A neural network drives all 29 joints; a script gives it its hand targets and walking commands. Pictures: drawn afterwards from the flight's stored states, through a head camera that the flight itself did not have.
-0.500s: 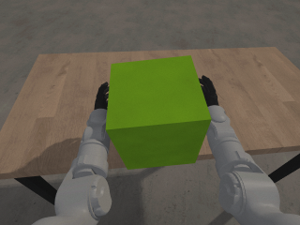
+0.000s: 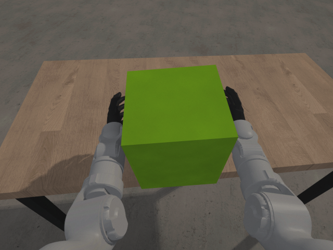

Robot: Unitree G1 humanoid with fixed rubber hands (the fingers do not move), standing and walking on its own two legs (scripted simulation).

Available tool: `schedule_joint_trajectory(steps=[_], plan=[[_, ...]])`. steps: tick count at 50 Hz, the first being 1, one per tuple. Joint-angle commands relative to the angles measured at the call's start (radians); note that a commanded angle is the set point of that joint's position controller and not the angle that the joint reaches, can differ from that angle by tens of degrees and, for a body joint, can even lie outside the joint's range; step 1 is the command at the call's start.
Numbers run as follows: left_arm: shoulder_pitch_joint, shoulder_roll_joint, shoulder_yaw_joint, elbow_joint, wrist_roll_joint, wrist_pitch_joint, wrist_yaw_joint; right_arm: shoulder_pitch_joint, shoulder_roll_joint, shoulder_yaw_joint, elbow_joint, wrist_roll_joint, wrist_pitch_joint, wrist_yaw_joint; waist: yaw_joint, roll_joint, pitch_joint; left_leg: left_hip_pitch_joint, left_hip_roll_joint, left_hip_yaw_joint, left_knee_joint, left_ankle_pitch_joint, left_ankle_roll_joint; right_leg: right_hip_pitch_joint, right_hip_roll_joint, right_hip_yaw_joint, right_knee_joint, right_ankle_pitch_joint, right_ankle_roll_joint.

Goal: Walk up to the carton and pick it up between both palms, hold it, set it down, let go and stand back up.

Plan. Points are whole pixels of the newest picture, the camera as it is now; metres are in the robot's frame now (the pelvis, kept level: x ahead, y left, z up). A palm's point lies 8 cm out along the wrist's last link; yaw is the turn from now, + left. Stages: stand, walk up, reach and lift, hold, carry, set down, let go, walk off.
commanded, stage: set down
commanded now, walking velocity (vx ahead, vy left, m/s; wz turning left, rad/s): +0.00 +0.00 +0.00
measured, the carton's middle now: (175, 132) +0.39 +0.00 +0.07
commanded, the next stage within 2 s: none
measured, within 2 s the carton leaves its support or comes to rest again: rests again in 1.00 s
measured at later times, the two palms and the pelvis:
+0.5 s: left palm (119, 123) +0.41 +0.15 +0.07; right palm (237, 120) +0.41 -0.15 +0.09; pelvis +0.00 +0.00 +0.00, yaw +0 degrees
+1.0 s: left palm (121, 124) +0.41 +0.15 +0.07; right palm (237, 124) +0.41 -0.16 +0.08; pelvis +0.01 +0.00 +0.00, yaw +0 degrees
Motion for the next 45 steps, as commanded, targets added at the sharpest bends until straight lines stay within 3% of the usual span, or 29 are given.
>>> schedule_joint_trajectory(steps=[1,15,36,40,45], plan=[[-0.540,-0.454,-0.220,-0.104,0.168,-0.103,-0.102,-0.518,0.582,0.169,-0.103,-0.098,-0.043,0.175,0.144,0.068,-0.506,0.399,0.009,0.050,-0.033,0.304,-0.030,-0.064,-0.011,-0.063,-0.043,0.326,0.046],[-0.481,-0.441,-0.172,-0.086,0.202,-0.107,-0.116,-0.466,0.591,0.129,-0.102,-0.136,-0.039,0.181,0.135,0.049,-0.436,0.366,0.002,0.057,-0.049,0.243,-0.014,-0.056,-0.019,-0.060,-0.041,0.304,0.051],[-0.413,-0.418,-0.104,-0.092,0.250,-0.136,-0.129,-0.419,0.584,0.100,-0.148,-0.183,-0.053,0.168,0.143,0.018,-0.432,0.311,-0.014,0.066,-0.031,0.292,0.009,0.004,-0.028,-0.043,-0.007,0.442,0.071],[-0.393,-0.340,-0.086,-0.089,0.246,-0.143,-0.117,-0.400,0.503,0.103,-0.159,-0.169,-0.056,0.156,0.152,0.014,-0.447,0.294,-0.016,0.071,-0.026,0.304,0.010,0.026,-0.029,-0.036,0.006,0.477,0.072],[-0.368,-0.113,-0.062,-0.088,0.206,-0.153,-0.065,-0.361,0.250,0.114,-0.159,-0.093,-0.056,0.114,0.163,0.026,-0.475,0.288,-0.014,0.074,-0.013,0.331,0.000,0.045,-0.026,-0.028,0.021,0.499,0.066]])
